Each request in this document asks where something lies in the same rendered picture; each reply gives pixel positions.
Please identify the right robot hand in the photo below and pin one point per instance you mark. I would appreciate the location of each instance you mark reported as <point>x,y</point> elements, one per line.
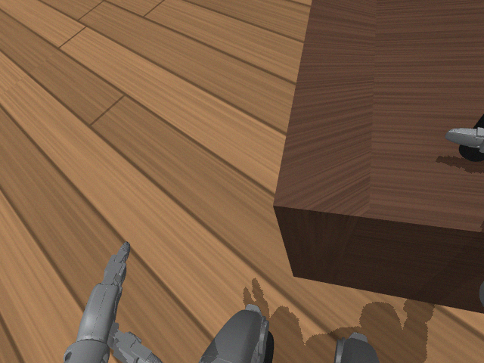
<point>467,137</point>

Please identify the can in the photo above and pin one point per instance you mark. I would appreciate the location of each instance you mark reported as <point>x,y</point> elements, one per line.
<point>471,153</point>

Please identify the left robot arm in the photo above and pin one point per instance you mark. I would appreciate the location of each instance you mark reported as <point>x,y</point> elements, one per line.
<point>87,351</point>

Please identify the left robot hand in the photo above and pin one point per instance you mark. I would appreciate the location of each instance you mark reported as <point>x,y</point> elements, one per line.
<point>98,319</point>

